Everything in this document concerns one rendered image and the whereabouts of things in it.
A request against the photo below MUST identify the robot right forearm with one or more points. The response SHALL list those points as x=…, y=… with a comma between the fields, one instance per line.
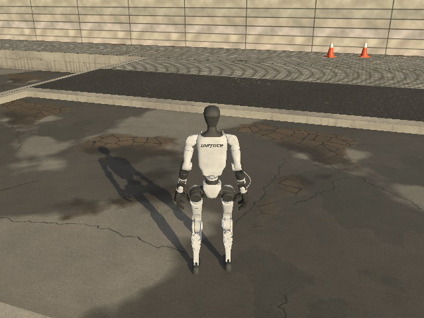
x=241, y=180

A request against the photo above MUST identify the right robot upper arm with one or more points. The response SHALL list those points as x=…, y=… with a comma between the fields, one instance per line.
x=235, y=151

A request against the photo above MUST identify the robot left hand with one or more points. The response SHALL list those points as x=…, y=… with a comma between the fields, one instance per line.
x=178, y=199

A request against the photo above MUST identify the robot right shin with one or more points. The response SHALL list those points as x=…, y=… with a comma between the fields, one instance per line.
x=228, y=240

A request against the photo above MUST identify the robot shin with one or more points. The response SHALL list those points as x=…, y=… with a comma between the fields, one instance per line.
x=196, y=244
x=228, y=240

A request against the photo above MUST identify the robot left forearm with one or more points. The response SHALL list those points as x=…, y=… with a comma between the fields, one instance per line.
x=183, y=174

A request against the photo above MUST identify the robot left shin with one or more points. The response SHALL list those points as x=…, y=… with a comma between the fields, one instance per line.
x=196, y=244

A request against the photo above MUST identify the left robot upper arm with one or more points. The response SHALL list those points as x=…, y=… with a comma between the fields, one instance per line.
x=190, y=141

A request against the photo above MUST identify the robot right hand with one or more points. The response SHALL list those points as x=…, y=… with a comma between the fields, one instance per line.
x=244, y=199

